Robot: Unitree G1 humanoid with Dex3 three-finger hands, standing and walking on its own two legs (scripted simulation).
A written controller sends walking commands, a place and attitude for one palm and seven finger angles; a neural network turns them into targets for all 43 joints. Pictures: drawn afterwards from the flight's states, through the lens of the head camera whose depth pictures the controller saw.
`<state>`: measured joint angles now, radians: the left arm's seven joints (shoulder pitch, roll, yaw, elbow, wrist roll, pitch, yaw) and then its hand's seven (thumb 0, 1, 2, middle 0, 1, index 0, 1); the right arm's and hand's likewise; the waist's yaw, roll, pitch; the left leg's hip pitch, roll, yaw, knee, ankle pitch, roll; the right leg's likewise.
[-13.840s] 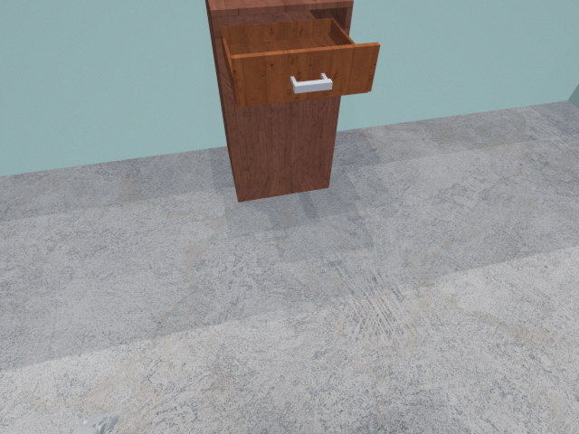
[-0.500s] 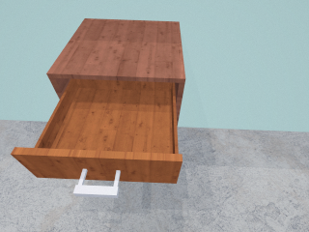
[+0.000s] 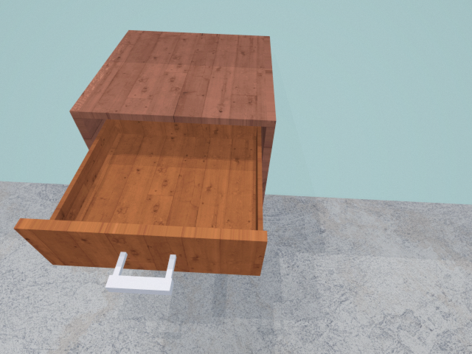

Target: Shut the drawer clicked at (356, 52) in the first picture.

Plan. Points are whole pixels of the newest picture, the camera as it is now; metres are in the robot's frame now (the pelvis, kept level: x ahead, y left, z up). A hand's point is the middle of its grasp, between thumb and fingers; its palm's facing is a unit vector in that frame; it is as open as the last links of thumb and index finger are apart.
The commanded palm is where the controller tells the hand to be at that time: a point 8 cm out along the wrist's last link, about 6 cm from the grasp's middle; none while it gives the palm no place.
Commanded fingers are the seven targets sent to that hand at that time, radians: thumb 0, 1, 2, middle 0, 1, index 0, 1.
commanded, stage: look again from close up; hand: left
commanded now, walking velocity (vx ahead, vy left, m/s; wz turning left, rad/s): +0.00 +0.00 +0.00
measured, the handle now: (143, 272) +0.25 +0.18 -0.01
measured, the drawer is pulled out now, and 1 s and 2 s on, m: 0.29 0.28 0.28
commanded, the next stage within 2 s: raise the hand and make a fist in 0.20 s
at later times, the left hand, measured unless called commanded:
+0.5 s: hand (132, 339) +0.15 +0.17 -0.02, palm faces +0.24 -0.96 -0.17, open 7.0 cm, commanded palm +0.07 +0.21 -0.05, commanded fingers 0.00 0.90 0.90 -0.42 -0.54 -0.42 -0.54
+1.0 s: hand out of the picture +0.12 +0.14 +0.00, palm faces -0.02 -1.00 -0.03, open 4.5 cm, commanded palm +0.08 +0.21 +0.01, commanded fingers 0.00 0.90 0.90 -0.92 -1.08 -0.92 -1.08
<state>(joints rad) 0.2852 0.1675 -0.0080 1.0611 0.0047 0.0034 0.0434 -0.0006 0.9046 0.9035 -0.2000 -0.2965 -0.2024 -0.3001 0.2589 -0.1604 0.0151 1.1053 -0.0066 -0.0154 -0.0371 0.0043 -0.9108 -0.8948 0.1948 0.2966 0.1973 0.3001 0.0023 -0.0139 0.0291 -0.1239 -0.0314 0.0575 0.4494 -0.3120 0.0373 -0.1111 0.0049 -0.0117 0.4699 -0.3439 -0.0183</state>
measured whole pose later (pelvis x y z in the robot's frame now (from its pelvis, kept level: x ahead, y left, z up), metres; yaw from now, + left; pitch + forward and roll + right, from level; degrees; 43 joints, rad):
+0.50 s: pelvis -0.04 -0.02 -0.01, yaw +3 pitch +2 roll +1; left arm 0.41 0.17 0.04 0.17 -0.15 -0.09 0.09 0.02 0.94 0.90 -0.26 -0.36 -0.25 -0.36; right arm 0.29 -0.25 -0.02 0.84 0.02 -0.25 -0.06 0.02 -0.92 -0.89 0.20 0.30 0.20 0.30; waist -0.04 0.06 -0.05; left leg -0.32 -0.03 0.02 0.59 -0.30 0.02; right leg -0.29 0.00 -0.06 0.62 -0.36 -0.04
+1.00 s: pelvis -0.08 -0.04 -0.06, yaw +3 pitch +8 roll +0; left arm 0.43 0.23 0.10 -0.04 -0.27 -0.28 -0.28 0.01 0.90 0.90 -0.73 -0.87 -0.73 -0.87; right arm 0.24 -0.19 0.05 0.55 0.04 -0.23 -0.07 0.01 -0.90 -0.89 0.20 0.30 0.20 0.30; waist 0.00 0.04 -0.11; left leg -0.70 0.01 -0.03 0.99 -0.43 -0.02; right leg -0.65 0.03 -0.12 0.97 -0.47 -0.08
